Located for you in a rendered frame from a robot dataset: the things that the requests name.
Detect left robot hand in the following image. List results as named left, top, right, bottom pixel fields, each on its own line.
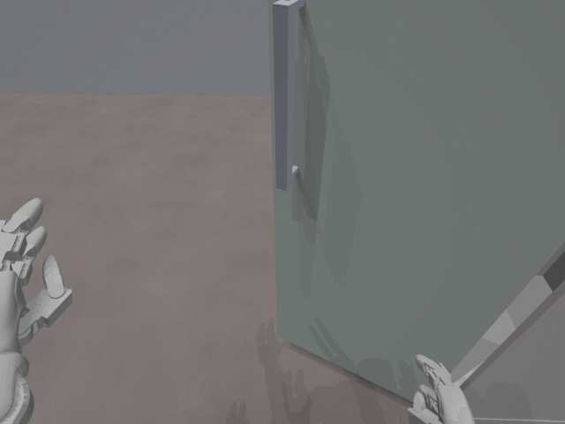
left=0, top=198, right=72, bottom=354

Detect fridge door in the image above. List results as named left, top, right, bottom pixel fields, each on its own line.
left=268, top=0, right=565, bottom=402

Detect handle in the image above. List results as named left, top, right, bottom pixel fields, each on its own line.
left=273, top=0, right=305, bottom=192

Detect robot left forearm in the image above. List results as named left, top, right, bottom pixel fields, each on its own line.
left=0, top=352, right=34, bottom=424

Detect right robot hand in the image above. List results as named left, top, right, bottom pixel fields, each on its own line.
left=408, top=354, right=475, bottom=424

